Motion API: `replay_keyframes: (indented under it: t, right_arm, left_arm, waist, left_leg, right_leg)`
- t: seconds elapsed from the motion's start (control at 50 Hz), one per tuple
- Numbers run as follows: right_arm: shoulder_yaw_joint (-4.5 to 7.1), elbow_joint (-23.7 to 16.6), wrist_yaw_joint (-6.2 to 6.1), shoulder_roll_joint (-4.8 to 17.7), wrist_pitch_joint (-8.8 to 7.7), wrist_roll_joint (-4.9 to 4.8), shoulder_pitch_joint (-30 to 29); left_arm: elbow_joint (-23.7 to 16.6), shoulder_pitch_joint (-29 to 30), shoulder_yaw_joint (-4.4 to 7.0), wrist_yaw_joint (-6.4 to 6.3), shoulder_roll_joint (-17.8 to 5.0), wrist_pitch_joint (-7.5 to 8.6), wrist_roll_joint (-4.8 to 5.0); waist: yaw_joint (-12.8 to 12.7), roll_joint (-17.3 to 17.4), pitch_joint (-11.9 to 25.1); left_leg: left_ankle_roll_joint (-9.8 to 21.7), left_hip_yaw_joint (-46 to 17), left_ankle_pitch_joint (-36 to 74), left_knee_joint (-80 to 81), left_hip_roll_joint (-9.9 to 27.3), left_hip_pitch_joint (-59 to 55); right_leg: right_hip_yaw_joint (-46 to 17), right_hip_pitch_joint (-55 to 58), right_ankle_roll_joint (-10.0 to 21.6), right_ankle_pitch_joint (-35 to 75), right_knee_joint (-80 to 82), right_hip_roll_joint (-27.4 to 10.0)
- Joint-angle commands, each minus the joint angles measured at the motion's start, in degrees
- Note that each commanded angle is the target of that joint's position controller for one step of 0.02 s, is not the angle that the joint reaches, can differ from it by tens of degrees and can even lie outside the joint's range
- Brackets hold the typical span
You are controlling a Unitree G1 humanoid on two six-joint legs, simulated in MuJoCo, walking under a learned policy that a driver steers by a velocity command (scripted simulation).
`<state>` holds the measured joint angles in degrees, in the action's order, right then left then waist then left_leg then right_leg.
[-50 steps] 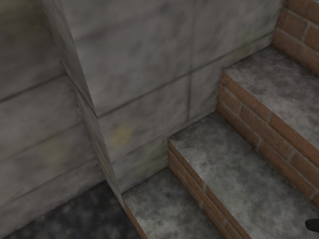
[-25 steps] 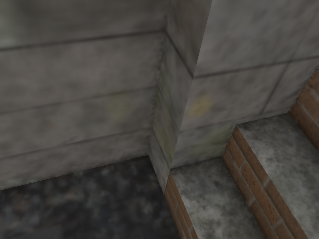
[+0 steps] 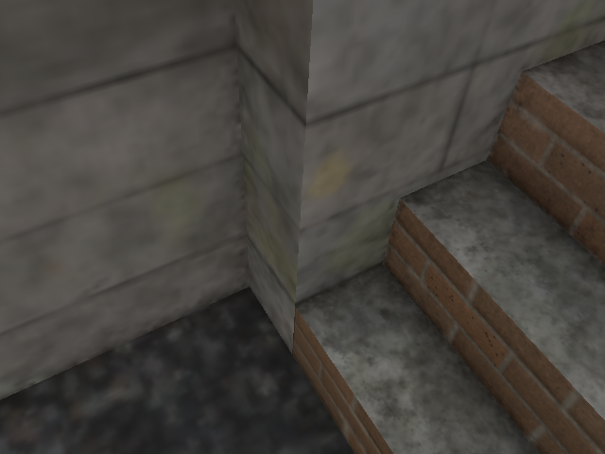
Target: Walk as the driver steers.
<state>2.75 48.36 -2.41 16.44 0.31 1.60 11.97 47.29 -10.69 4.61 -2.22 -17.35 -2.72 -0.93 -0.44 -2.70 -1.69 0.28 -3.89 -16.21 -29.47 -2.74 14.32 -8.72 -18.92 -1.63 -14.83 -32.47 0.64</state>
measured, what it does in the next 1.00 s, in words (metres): walks ahead, turning right: right foot, then left foot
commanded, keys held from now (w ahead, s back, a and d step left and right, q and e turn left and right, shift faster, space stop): e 0.34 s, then w+e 0.36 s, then w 0.26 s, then w+q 0.04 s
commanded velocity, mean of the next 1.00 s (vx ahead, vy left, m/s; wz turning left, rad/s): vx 0.22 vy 0.00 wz -0.48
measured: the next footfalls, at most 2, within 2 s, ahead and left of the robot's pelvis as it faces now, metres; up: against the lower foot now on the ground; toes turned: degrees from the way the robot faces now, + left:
right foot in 0.32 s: +0.00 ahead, -0.11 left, +0.00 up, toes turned -13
left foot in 0.80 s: +0.18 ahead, +0.03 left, +0.00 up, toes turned -28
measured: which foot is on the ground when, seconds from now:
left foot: down 0.00-0.32, up 0.34-0.78, down 0.80-1.00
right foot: up 0.00-0.30, down 0.32-0.80, up 0.82-1.00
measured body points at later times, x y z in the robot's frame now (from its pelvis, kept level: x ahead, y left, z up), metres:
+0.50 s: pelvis -0.01 -0.03 +0.01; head +0.01 -0.07 +0.46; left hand +0.15 +0.21 -0.09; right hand +0.01 -0.33 -0.12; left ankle +0.01 +0.12 -0.66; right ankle -0.04 -0.10 -0.73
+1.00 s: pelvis +0.10 -0.05 +0.02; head +0.11 -0.05 +0.47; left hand +0.35 +0.10 -0.10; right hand +0.06 -0.32 -0.10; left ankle +0.14 +0.05 -0.73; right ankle +0.04 -0.13 -0.69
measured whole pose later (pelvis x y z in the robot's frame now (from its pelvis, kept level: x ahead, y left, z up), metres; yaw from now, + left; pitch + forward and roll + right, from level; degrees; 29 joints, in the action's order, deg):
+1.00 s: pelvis +0.10 -0.05 +0.02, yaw -29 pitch +2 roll +1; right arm 0.6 46.5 -0.2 12.9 -5.1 2.1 13.6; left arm 44.4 -9.0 1.6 0.7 -15.3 1.9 -2.4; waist 0.8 -2.2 0.4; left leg 1.0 2.0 -10.1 -18.6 -0.9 10.0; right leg -2.4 -23.4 1.8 -21.7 -48.1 2.6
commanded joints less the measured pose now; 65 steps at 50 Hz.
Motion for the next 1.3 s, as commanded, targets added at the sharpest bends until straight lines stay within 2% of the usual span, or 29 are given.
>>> replay_keyframes:
  t: [0.02, 0.04, 0.06, 0.12, 0.22, 0.3, 0.32, 0.34, 0.36, 0.4, 0.44, 0.52, 0.68, 0.76, 0.8, 0.82, 0.84, 0.88, 0.9, 0.98, 1.02, 1.06, 1.08, 1.1, 1.12, 1.14, 1.16, 1.2, 1.3]
  right_arm:
    - [2.24, -3.17, -0.54, 13.26, 0.17, 0.82, 3.29]
    - [1.35, -3.75, -0.13, 9.36, -0.05, 1.34, 2.67]
    - [0.38, -4.37, -0.31, 6.54, -0.19, 0.75, 0.13]
    - [0.23, -5.64, -1.09, 6.57, -0.37, 0.51, -3.29]
    - [1.27, -5.66, -0.78, 8.44, 0.02, 0.12, -0.26]
    - [2.46, -4.94, 0.03, 9.94, 0.74, -0.99, -0.5]
    - [2.34, -4.43, 0.24, 8.85, 1.03, -0.68, 1.55]
    - [1.42, -6.51, 0.79, 4.96, 1.56, 0.63, 2.2]
    - [0.62, -9.74, -0.2, 3.97, 2.31, 0.92, -3.45]
    - [1.31, -8.91, 0.79, 6.56, 1.53, 0.71, -4.62]
    - [1.52, -7.81, 2.13, 6.89, 0.21, 0.97, -4.86]
    - [1.09, -7.11, 3.01, 6.0, -1.44, 0.78, -5.62]
    - [-0.46, -8.68, 1.95, 4.59, -2.78, -0.05, -10.28]
    - [-0.76, -8.5, 0.54, 4.11, -3.7, -0.7, -4.44]
    - [-0.62, -7.5, -0.5, 5.35, -5.12, 1.47, 1.63]
    - [0.15, -7.97, -0.9, 10.48, -4.99, 2.85, 3.26]
    - [1.25, -5.78, -0.1, 12.61, -4.43, 2.3, 5.15]
    - [-0.02, -6.1, 1.35, 5.36, -4.68, 1.47, 2.05]
    - [-0.36, -6.56, 1.39, 4.27, -5.12, 1.19, -1.02]
    - [-0.75, -6.04, 2.71, 2.94, -6.93, 0.22, -3.64]
    - [-0.4, -4.14, 2.47, 3.54, -6.1, -0.96, 0.17]
    - [-0.14, -3.97, 2.34, 3.73, -4.58, -2.0, 0.15]
    - [-0.06, -4.59, 2.42, 3.08, -4.22, -2.46, -0.79]
    - [-0.4, -6.17, 2.65, 1.34, -4.36, -2.98, -4.17]
    - [-1.82, -8.8, 2.55, -3.98, -4.44, -3.24, -5.16]
    - [-1.11, -7.87, 1.65, -0.66, -2.72, -0.81, -0.6]
    - [-0.03, -6.86, 1.43, 2.28, -1.93, 0.21, -0.85]
    - [0.91, -5.44, 1.77, 2.88, -1.12, 1.14, 0.14]
    - [1.51, -8.33, 2.41, 0.15, -0.51, 1.96, -3.98]
  left_arm:
    - [-7.38, 0.48, 0.44, 0.22, -2.41, 1.07, -0.93]
    - [-6.56, 1.58, 0.93, 0.11, -5.55, 1.14, -1.42]
    - [-5.2, 1.56, 1.38, 0.48, -5.77, 1.2, -0.84]
    - [-3.99, -1.25, 1.08, 2.19, -4.4, 0.27, -0.86]
    - [-7.14, 3.18, -0.18, 3.63, -3.4, -0.38, -0.04]
    - [-7.45, 0.79, -0.79, 3.14, -3.02, 0.59, 0.2]
    - [-7.13, -0.21, -0.59, 2.55, -4.45, 1.36, -0.78]
    - [-7.81, -2.95, 0.54, 1.86, -10.32, 2.16, -0.71]
    - [-6.3, -8.0, 2.24, 1.73, -15.54, 2.23, -0.85]
    - [-5.64, -6.33, 1.4, 1.49, -10.04, 1.68, 0.25]
    - [-6.86, -2.32, 0.55, 1.08, -6.81, 1.4, 0.39]
    - [-5.67, -4.74, 1.08, 1.22, -8.01, 3.36, -0.03]
    - [-3.76, -8.62, 1.7, 2.07, -8.65, 4.78, -0.77]
    - [-4.2, -5.33, 1.55, 2.6, -7.52, 5.49, -0.73]
    - [-5.18, -3.08, 0.08, 1.85, -3.54, 6.16, 1.02]
    - [-8.05, -0.23, -1.26, 1.74, 0.39, 6.7, 1.98]
    - [-7.81, -2.69, -0.72, 1.27, -2.96, 5.79, 0.47]
    - [-5.34, -2.73, -0.72, 1.71, -4.14, 5.13, -0.95]
    - [-5.47, -1.32, -1.1, 2.32, -3.05, 5.07, -1.04]
    - [-5.05, -1.19, -2.97, 3.19, -0.14, 5.1, -1.61]
    - [-4.72, -1.3, -3.86, 2.48, 1.6, 4.86, -1.88]
    - [-3.27, -5.18, -4.29, 1.39, 2.33, 5.11, -1.96]
    - [-2.21, -7.33, -4.06, 0.91, 1.31, 5.42, -2.37]
    - [-1.22, -11.53, -3.62, 0.58, -0.75, 6.0, -3.5]
    - [-0.88, -12.89, -2.45, -0.24, -7.13, 6.21, -3.79]
    - [-0.55, -13.61, -0.89, -0.44, -10.36, 6.09, -3.09]
    - [-1.71, -9.45, -1.24, 0.03, -7.32, 6.1, -2.56]
    - [-2.11, -4.97, -2.42, 0.5, -2.59, 6.82, -1.19]
    - [0.97, -6.85, -2.37, 0.27, -1.25, 9.64, -1.46]
  waist:
    - [1.17, 20.72, 2.49]
    - [1.32, 12.27, 1.23]
    - [-0.76, 7.02, 0.54]
    - [-2.29, 10.48, 1.78]
    - [1.33, 11.97, 3.86]
    - [0.05, 11.45, 3.69]
    - [-0.26, 5.13, 4.29]
    - [0.6, -8.7, 3.69]
    - [-2.79, -12.94, 2.99]
    - [-1.04, -4.51, -0.75]
    - [-0.3, -4.6, -2.27]
    - [-0.95, -0.92, 1.12]
    - [-3.35, -3.34, 1.38]
    - [1.24, -3.41, 3.82]
    - [5.07, 2.52, 8.53]
    - [6.01, 13.41, 9.39]
    - [3.83, 15.37, 8.58]
    - [1.65, 6.94, 2.98]
    - [0.6, 8.46, 1.04]
    - [-1.9, 8.32, 5.74]
    - [-1.08, 15.14, 6.86]
    - [-3.57, 13.63, 7.4]
    - [-4.56, 9.54, 6.46]
    - [-6.97, 4.16, 6.83]
    - [-6.19, -10.75, 6.06]
    - [-4.84, -10.32, 6.48]
    - [-2.92, -4.3, 1.84]
    - [0.42, -2.37, -2.58]
    - [1.52, 0.39, 0.85]
  left_leg:
    - [10.66, -26.63, -1.08, 20.2, 24.71, -5.88]
    - [13.82, -25.47, 9.69, 18.1, 26.09, -3.35]
    - [13.38, -17.63, 17.23, 15.02, 22.33, -1.96]
    - [9.77, -3.59, 30.92, 10.46, 15.1, -6.87]
    - [10.82, -0.74, 29.31, 8.79, 18.3, -10.9]
    - [7.3, 2.3, 20.87, 1.71, 17.27, -6.81]
    - [4.32, 5.58, 12.9, -5.27, 14.4, -2.83]
    - [-0.15, 9.88, -11.48, -18.91, 8.26, 11.07]
    - [-0.91, 4.02, -21.18, -27.08, 1.1, 19.36]
    - [0.2, -0.53, -12.3, -31.36, 4.95, 21.12]
    - [-0.34, 0.49, -4.54, -28.7, 5.32, 20.52]
    - [-2.43, 1.3, 1.53, -24.69, 4.41, 20.58]
    - [-2.49, 2.2, 0.09, -8.37, 3.04, 13.39]
    - [-0.19, 4.99, 3.48, 5.29, 1.48, -2.43]
    - [1.37, -0.55, 6.36, 12.17, 8.47, -17.45]
    - [5.71, -17.16, 5.62, 16.37, 20.13, -22.61]
    - [10.76, -25.12, 6.17, 17.86, 25.67, -19.58]
    - [10.65, -18.45, -1.92, 19.52, 21.27, -13.37]
    - [8.91, -12.97, 3.16, 20.3, 18.38, -9.83]
    - [8.5, 0.6, 40.29, 13.45, 13.51, -2.84]
    - [10.56, 0.87, 44.95, 11.18, 12.78, -2.24]
    - [10.05, -1.99, 42.51, 6.27, 12.91, -0.57]
    - [8.63, -0.76, 39.81, 0.4, 10.78, 2.83]
    - [6.44, 0.13, 28.04, -9.53, 7.87, 12.72]
    - [3.75, 3.55, -6.96, -20.9, 0.54, 24.83]
    - [3.06, 1.01, -18.47, -32.06, 1.76, 22.74]
    - [2.82, -0.2, -15.77, -41.12, 2.9, 25.74]
    - [2.11, 0.0, -9.04, -50.62, 3.7, 30.0]
    - [2.46, 0.3, -0.62, -60.92, 2.36, 33.87]
  right_leg:
    - [6.72, -16.34, 1.46, -20.88, -17.46, 6.8]
    - [3.0, -14.56, 1.96, -20.4, -27.39, 2.79]
    - [2.09, -12.47, 2.36, -16.92, -31.42, 2.69]
    - [5.86, -11.67, 0.98, -11.3, -30.78, 1.8]
    - [8.86, -4.57, 0.93, -11.62, -13.78, -0.18]
    - [13.3, 6.56, 3.42, -2.84, 5.75, 1.85]
    - [7.74, 11.47, 4.06, 1.7, 13.37, 0.73]
    - [-12.82, 18.3, 6.82, 13.44, 17.07, -14.45]
    - [-24.63, 14.86, 16.42, 20.73, 17.55, -22.43]
    - [-19.3, 12.28, 17.79, -5.7, 20.7, -16.8]
    - [-15.29, 12.3, 14.45, -10.97, 23.09, -11.23]
    - [-13.22, 17.34, 15.24, 1.41, 21.68, -9.57]
    - [-15.48, 12.6, 15.78, 3.16, 18.24, -8.14]
    - [-15.14, 6.83, 12.56, 18.8, 10.51, -6.11]
    - [-10.57, 0.7, 8.14, 20.31, -0.55, -0.73]
    - [-2.77, -11.43, 5.07, 3.18, -10.09, 6.26]
    - [1.42, -14.36, 5.03, -17.34, -17.63, 7.06]
    - [0.71, -14.61, 4.27, -12.25, -23.32, 2.2]
    - [2.44, -13.19, 3.58, -8.74, -24.14, 1.25]
    - [8.06, -0.05, 3.04, -6.83, -13.29, 1.17]
    - [11.02, 6.74, 3.66, -6.92, -4.14, 2.04]
    - [13.03, 14.02, 5.38, 2.26, 6.08, 2.98]
    - [11.57, 18.04, 5.87, 4.06, 9.99, 2.36]
    - [5.09, 26.49, 6.93, 7.43, 12.23, -3.03]
    - [-11.62, 28.47, 9.78, 19.02, 19.03, -18.09]
    - [-17.83, 19.29, 16.62, 9.04, 20.66, -25.7]
    - [-15.85, 15.92, 18.61, -2.92, 22.06, -23.29]
    - [-7.72, 11.5, 16.56, -10.03, 24.13, -17.59]
    - [4.52, 12.83, 15.25, 21.27, 20.02, -16.9]
Keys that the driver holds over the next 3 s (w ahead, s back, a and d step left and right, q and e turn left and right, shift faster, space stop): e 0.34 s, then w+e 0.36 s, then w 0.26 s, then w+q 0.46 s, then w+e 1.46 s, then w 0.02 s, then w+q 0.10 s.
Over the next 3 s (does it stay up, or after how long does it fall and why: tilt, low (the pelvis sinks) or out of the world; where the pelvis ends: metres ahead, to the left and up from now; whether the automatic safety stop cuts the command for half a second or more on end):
stays up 0.08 -0.25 -0.01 its command is cut before an obstacle after 1.4 s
